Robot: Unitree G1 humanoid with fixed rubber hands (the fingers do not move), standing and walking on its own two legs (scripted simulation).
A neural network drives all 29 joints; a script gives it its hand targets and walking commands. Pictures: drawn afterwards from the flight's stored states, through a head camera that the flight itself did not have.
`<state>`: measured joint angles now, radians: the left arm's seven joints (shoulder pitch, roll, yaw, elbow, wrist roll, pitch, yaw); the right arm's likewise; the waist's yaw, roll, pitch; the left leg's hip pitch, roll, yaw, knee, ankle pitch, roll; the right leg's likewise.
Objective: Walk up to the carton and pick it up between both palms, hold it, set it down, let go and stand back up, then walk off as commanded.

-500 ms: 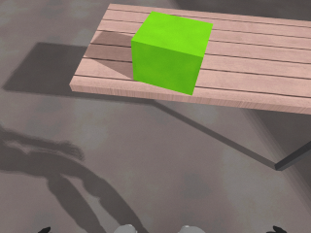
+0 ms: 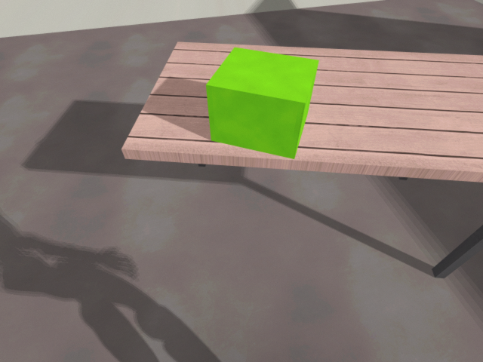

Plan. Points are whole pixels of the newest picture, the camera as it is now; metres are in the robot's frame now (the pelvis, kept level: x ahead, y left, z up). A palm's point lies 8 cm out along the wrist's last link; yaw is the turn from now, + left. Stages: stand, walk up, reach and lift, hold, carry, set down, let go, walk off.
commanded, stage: walk off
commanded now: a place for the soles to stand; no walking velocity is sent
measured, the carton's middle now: (263, 101) +0.76 -0.02 +0.01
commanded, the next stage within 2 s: stand in 0.26 s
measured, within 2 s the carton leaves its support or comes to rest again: neither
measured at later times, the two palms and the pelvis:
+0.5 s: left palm out of the picture +0.09 +0.30 -0.11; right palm out of the picture +0.11 -0.31 -0.09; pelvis +0.01 -0.01 +0.00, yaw +0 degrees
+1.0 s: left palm out of the picture +0.09 +0.30 -0.10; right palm out of the picture +0.10 -0.32 -0.09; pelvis +0.01 -0.01 +0.01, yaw +0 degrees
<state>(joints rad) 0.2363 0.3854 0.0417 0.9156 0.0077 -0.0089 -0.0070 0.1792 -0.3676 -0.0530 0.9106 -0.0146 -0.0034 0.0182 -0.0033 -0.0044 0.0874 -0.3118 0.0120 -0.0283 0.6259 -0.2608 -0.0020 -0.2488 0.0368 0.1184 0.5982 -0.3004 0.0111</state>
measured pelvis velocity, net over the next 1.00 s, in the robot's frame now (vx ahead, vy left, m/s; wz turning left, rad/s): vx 0.01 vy -0.01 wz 0.00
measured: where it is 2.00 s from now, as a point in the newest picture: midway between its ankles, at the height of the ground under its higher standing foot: outside the picture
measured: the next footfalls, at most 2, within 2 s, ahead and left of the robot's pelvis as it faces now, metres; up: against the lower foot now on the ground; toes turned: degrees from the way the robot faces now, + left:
none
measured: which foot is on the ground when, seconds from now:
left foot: down 0.00-1.00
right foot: down 0.00-1.00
